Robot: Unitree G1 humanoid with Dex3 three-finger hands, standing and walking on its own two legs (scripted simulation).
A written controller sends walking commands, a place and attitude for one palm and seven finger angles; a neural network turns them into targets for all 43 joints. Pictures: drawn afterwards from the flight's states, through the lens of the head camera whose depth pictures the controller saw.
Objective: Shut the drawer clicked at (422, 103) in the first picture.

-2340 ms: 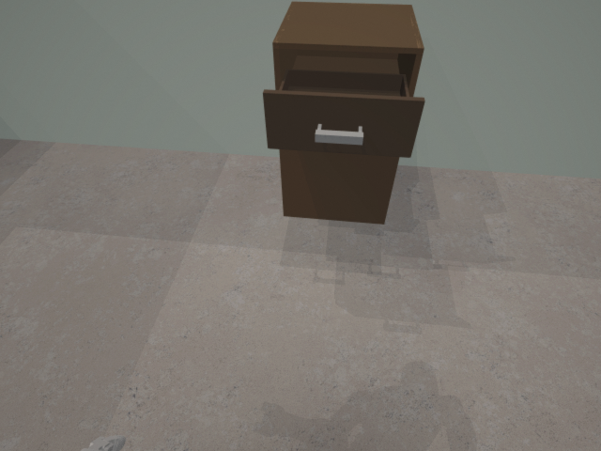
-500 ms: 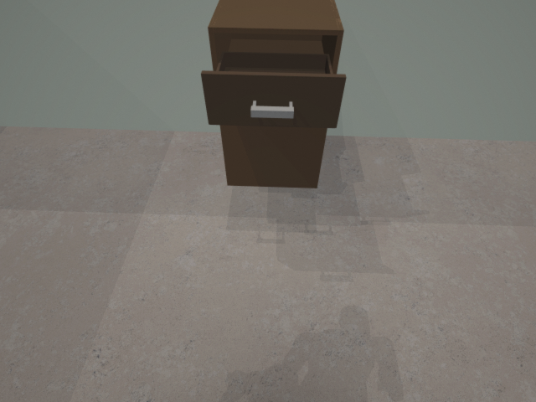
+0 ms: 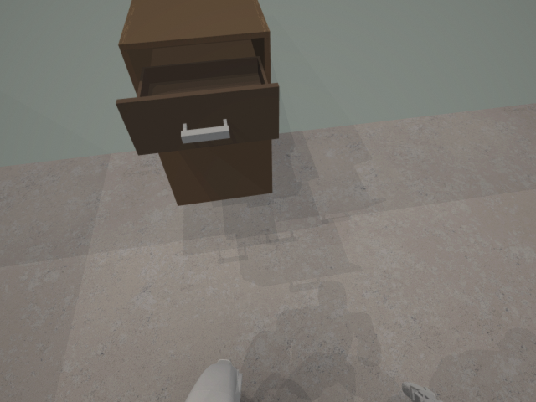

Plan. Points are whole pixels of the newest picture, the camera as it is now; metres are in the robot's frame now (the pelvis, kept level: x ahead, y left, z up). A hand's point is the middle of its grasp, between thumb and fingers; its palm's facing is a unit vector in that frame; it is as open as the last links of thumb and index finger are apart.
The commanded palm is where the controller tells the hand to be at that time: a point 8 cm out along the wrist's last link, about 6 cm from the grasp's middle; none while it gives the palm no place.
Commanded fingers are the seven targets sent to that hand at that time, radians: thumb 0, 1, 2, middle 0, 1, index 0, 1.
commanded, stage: walk to a spot facing it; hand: left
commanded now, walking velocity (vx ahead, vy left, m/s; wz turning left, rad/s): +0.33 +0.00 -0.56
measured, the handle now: (205, 129) +0.78 +0.29 -0.09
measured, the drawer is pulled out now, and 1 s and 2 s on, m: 0.30 0.30 0.30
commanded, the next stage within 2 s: turn to face it in 1.78 s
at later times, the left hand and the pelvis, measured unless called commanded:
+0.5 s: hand (183, 290) +0.33 +0.23 -0.16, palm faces -0.29 -0.93 -0.22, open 7.3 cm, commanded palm none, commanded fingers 0.00 0.90 0.90 -0.20 -0.30 -0.20 -0.30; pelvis +0.16 +0.07 -0.01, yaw -20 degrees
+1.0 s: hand (236, 271) +0.39 +0.13 -0.17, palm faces -0.54 -0.81 -0.22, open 7.3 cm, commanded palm none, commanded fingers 0.00 0.90 0.90 -0.20 -0.30 -0.20 -0.30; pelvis +0.20 +0.03 -0.01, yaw -36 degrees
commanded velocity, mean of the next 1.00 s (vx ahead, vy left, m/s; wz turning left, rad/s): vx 0.05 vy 0.00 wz -0.60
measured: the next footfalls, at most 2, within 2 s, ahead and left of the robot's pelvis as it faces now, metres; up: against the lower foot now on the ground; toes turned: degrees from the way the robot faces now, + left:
left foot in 0.16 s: +0.20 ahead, +0.16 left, +0.00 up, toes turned -3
right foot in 0.66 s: +0.24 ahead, -0.09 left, +0.00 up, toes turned -33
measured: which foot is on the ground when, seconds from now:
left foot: up 0.00-0.14, down 0.16-0.66, up 0.68-1.00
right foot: down 0.00-0.14, up 0.16-0.64, down 0.66-1.00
